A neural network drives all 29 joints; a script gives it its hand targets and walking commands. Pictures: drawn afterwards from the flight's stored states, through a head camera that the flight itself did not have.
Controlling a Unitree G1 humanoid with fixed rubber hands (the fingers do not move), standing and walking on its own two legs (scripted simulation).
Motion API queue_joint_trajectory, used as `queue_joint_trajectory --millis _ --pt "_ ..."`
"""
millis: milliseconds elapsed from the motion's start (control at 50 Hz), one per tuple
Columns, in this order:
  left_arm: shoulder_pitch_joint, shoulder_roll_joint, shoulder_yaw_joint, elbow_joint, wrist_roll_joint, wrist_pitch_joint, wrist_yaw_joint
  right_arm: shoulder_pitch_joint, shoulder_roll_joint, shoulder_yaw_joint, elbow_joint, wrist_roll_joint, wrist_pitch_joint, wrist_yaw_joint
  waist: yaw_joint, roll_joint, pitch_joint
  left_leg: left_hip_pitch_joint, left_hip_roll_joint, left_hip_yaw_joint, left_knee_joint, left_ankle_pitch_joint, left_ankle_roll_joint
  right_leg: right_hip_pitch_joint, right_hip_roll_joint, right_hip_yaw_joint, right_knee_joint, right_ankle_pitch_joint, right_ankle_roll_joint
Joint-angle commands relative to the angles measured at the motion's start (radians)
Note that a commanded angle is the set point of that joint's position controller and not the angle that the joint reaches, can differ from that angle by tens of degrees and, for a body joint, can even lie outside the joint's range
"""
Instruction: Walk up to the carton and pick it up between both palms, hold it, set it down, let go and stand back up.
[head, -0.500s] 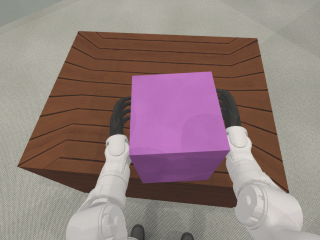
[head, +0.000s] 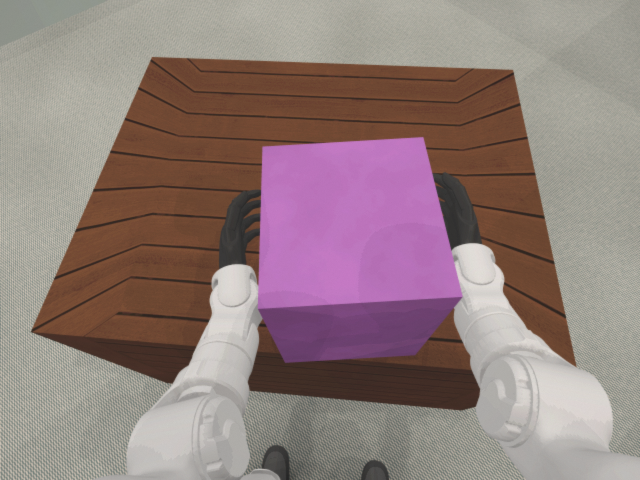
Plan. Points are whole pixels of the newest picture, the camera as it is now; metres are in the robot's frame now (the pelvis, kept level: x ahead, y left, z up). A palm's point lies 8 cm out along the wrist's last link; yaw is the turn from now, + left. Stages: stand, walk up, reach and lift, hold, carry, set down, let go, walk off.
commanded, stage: set down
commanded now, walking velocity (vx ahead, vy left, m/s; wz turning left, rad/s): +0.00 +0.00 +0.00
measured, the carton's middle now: (346, 261) +0.40 +0.02 -0.05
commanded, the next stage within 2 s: none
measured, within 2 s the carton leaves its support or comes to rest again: neither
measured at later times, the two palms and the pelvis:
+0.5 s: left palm (210, 297) +0.32 +0.19 -0.03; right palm (494, 262) +0.41 -0.17 -0.03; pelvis -0.02 +0.00 -0.02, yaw +1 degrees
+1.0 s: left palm (213, 319) +0.29 +0.18 -0.03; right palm (505, 314) +0.34 -0.18 -0.04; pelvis -0.04 +0.00 -0.02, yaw +1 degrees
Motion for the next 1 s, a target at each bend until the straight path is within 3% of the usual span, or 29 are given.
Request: queue_joint_trajectory --millis 0,40,100,120,160,180,220,260,360,380,400,420,440,500,540,560,580,620,660,700,760,780,800,820,840,860,880,900,980 --pt "-0.301 0.053 -0.161 -0.1 -0.1 -0.024 0.03 -0.411 -0.104 0.201 -0.052 0.163 -0.018 0.0 0.04 -0.029 -0.711 0.216 -0.082 0.071 0.084 0.355 0.002 0.449 0.033 0.009 0.051 0.42 0.008" --pt "-0.317 0.09 -0.198 -0.098 -0.179 -0.035 0.05 -0.475 -0.158 0.295 -0.082 0.278 -0.026 -0.012 0.062 -0.045 -0.779 0.203 -0.077 0.067 0.124 0.397 -0.013 0.441 0.044 0.014 0.078 0.44 0.005" --pt "-0.219 0.081 -0.279 -0.177 -0.251 -0.038 0.055 -0.38 -0.207 0.388 -0.123 0.392 -0.044 -0.016 0.054 -0.07 -0.85 0.237 -0.065 0.046 0.178 0.512 -0.025 0.459 0.06 0.008 0.104 0.538 0.004" --pt "-0.285 0.075 -0.296 -0.133 -0.261 -0.045 0.054 -0.449 -0.235 0.37 -0.078 0.4 -0.049 -0.017 0.027 -0.062 -0.85 0.212 -0.064 0.038 0.187 0.507 -0.037 0.398 0.062 0.002 0.109 0.53 0.003" --pt "-0.25 0.087 -0.295 -0.141 -0.268 -0.037 0.051 -0.396 -0.261 0.395 -0.061 0.424 -0.05 -0.01 0.036 -0.082 -0.834 0.24 -0.058 0.029 0.208 0.521 -0.036 0.358 0.071 0.0 0.108 0.489 0.003" --pt "-0.326 0.112 -0.297 -0.127 -0.274 -0.039 0.052 -0.452 -0.294 0.384 -0.042 0.435 -0.043 -0.008 0.035 -0.064 -0.821 0.247 -0.055 0.03 0.211 0.476 -0.033 0.301 0.07 -0.002 0.106 0.399 0.003" --pt "-0.205 0.094 -0.324 -0.168 -0.28 -0.018 0.045 -0.358 -0.316 0.411 -0.038 0.472 -0.043 0.005 0.028 -0.054 -0.785 0.304 -0.049 0.005 0.216 0.508 -0.035 0.292 0.079 -0.016 0.104 0.416 -0.005" --pt "-0.242 0.101 -0.33 -0.157 -0.297 -0.023 0.041 -0.383 -0.33 0.416 -0.026 0.478 -0.048 0.014 0.033 -0.054 -0.779 0.277 -0.055 0.004 0.217 0.475 -0.038 0.264 0.076 -0.009 0.108 0.379 -0.005" --pt "-0.15 0.13 -0.345 -0.218 -0.332 -0.029 0.015 -0.331 -0.369 0.448 -0.059 0.513 -0.078 0.032 0.006 -0.097 -0.757 0.197 -0.065 -0.008 0.218 0.412 -0.018 0.35 0.059 0.004 0.132 0.429 0.026" --pt "-0.052 0.126 -0.336 -0.266 -0.318 -0.025 0.006 -0.229 -0.36 0.493 -0.08 0.544 -0.09 0.04 0.014 -0.111 -0.764 0.211 -0.063 -0.009 0.223 0.474 -0.013 0.395 0.062 0.015 0.145 0.511 0.031" --pt "-0.11 0.139 -0.334 -0.262 -0.314 -0.03 0.006 -0.285 -0.364 0.475 -0.054 0.541 -0.088 0.045 0.014 -0.086 -0.749 0.191 -0.069 -0.002 0.217 0.431 -0.016 0.374 0.051 0.023 0.144 0.464 0.032" --pt "-0.111 0.15 -0.346 -0.282 -0.32 -0.032 0.006 -0.268 -0.376 0.474 -0.087 0.541 -0.094 0.054 -0.005 -0.09 -0.752 0.183 -0.067 -0.009 0.214 0.396 -0.009 0.357 0.055 0.014 0.142 0.425 0.037" --pt "-0.062 0.144 -0.363 -0.329 -0.324 -0.03 0.005 -0.216 -0.37 0.487 -0.094 0.558 -0.101 0.06 0.002 -0.069 -0.743 0.191 -0.065 -0.018 0.211 0.375 -0.005 0.374 0.049 0.023 0.14 0.406 0.029" --pt "-0.058 0.174 -0.373 -0.32 -0.36 -0.035 -0.003 -0.192 -0.363 0.506 -0.152 0.569 -0.088 0.073 -0.008 -0.113 -0.668 0.096 -0.076 -0.014 0.199 0.227 0.021 0.393 0.03 0.054 0.133 0.266 0.035" --pt "-0.062 0.185 -0.39 -0.351 -0.376 -0.046 -0.003 -0.168 -0.357 0.497 -0.186 0.571 -0.09 0.078 -0.023 -0.097 -0.671 0.079 -0.082 -0.018 0.195 0.179 0.025 0.401 0.024 0.059 0.132 0.201 0.034" --pt "-0.13 0.207 -0.387 -0.317 -0.387 -0.053 -0.002 -0.214 -0.356 0.503 -0.196 0.582 -0.084 0.079 -0.003 -0.088 -0.653 0.042 -0.086 -0.011 0.196 0.134 0.024 0.384 0.018 0.062 0.133 0.129 0.037" --pt "-0.097 0.198 -0.401 -0.328 -0.39 -0.052 0.003 -0.177 -0.359 0.494 -0.211 0.588 -0.083 0.082 -0.019 -0.083 -0.646 0.063 -0.085 -0.015 0.196 0.117 0.027 0.366 0.021 0.062 0.128 0.114 0.032" --pt "-0.142 0.224 -0.4 -0.304 -0.413 -0.053 0.007 -0.21 -0.357 0.508 -0.237 0.599 -0.067 0.094 0.0 -0.099 -0.644 0.022 -0.087 -0.013 0.195 0.071 0.034 0.349 0.017 0.074 0.127 0.036 0.03" --pt "-0.189 0.235 -0.418 -0.274 -0.435 -0.056 0.008 -0.236 -0.357 0.503 -0.242 0.597 -0.047 0.098 -0.008 -0.087 -0.608 -0.007 -0.094 -0.01 0.202 -0.005 0.039 0.321 0.009 0.082 0.13 -0.054 0.024" --pt "-0.132 0.228 -0.421 -0.286 -0.436 -0.048 0.015 -0.169 -0.367 0.523 -0.264 0.626 -0.044 0.108 0.012 -0.079 -0.591 0.033 -0.09 -0.015 0.208 0.014 0.026 0.286 0.016 0.069 0.144 -0.091 0.024" --pt "-0.092 0.226 -0.428 -0.24 -0.439 -0.03 0.008 -0.122 -0.363 0.524 -0.261 0.635 -0.036 0.104 -0.004 -0.106 -0.573 0.024 -0.096 -0.019 0.213 -0.007 0.031 0.325 0.011 0.089 0.146 -0.057 0.021" --pt "-0.096 0.222 -0.428 -0.247 -0.435 -0.023 0.01 -0.102 -0.364 0.535 -0.237 0.636 -0.03 0.105 0.002 -0.086 -0.551 0.042 -0.093 -0.018 0.207 -0.002 0.024 0.305 0.01 0.083 0.153 -0.059 0.021" --pt "-0.08 0.229 -0.417 -0.231 -0.429 -0.021 0.011 -0.083 -0.376 0.537 -0.25 0.642 -0.036 0.107 0.012 -0.106 -0.555 0.044 -0.091 -0.017 0.213 0.012 0.022 0.296 0.015 0.078 0.146 -0.067 0.022" --pt "-0.134 0.225 -0.439 -0.226 -0.436 -0.016 0.013 -0.132 -0.382 0.512 -0.236 0.626 -0.03 0.1 -0.015 -0.091 -0.544 0.047 -0.092 -0.019 0.205 -0.035 0.023 0.268 0.016 0.078 0.141 -0.09 0.018" --pt "-0.03 0.211 -0.436 -0.268 -0.421 -0.009 0.014 -0.035 -0.385 0.518 -0.247 0.642 -0.042 0.106 -0.004 -0.082 -0.541 0.085 -0.088 -0.028 0.201 0.0 0.016 0.282 0.024 0.061 0.14 -0.065 0.014" --pt "-0.163 0.23 -0.433 -0.203 -0.438 -0.007 0.017 -0.167 -0.4 0.496 -0.245 0.622 -0.03 0.103 -0.003 -0.086 -0.54 0.032 -0.092 -0.02 0.203 -0.057 0.018 0.255 0.02 0.064 0.143 -0.109 0.012" --pt "-0.058 0.206 -0.461 -0.266 -0.439 -0.012 0.023 -0.072 -0.413 0.499 -0.254 0.638 -0.041 0.108 -0.014 -0.078 -0.556 0.094 -0.085 -0.035 0.197 -0.023 0.013 0.254 0.031 0.051 0.149 -0.078 0.007" --pt "-0.055 0.21 -0.444 -0.26 -0.429 -0.005 0.026 -0.083 -0.41 0.498 -0.273 0.632 -0.044 0.108 -0.005 -0.089 -0.547 0.108 -0.085 -0.032 0.193 -0.007 0.011 0.257 0.035 0.045 0.146 -0.056 0.009" --pt "-0.025 0.2 -0.458 -0.311 -0.404 -0.001 0.028 -0.045 -0.431 0.482 -0.241 0.622 -0.062 0.109 -0.034 -0.071 -0.561 0.179 -0.081 -0.029 0.194 0.062 0.0 0.288 0.049 0.029 0.148 0.054 0.006"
